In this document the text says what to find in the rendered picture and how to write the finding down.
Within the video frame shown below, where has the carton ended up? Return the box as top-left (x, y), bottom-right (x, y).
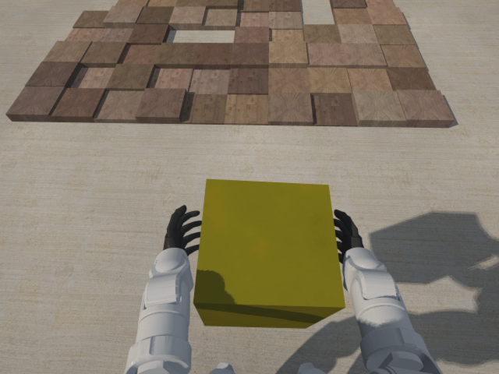
top-left (193, 179), bottom-right (345, 329)

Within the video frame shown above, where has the robot right hand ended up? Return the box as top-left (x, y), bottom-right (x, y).
top-left (334, 210), bottom-right (364, 264)

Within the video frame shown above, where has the robot right forearm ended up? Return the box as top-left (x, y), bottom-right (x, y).
top-left (342, 247), bottom-right (443, 374)

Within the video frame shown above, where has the robot shin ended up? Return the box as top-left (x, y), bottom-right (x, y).
top-left (217, 362), bottom-right (234, 372)
top-left (297, 363), bottom-right (314, 373)

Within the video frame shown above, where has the robot left hand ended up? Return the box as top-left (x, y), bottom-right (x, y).
top-left (163, 205), bottom-right (202, 256)

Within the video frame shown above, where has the left robot shin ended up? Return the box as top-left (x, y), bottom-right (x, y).
top-left (217, 362), bottom-right (234, 372)

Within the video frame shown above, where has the robot left forearm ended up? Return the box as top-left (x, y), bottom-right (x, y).
top-left (123, 248), bottom-right (193, 374)

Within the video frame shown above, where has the right robot shin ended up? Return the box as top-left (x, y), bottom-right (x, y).
top-left (297, 363), bottom-right (314, 373)

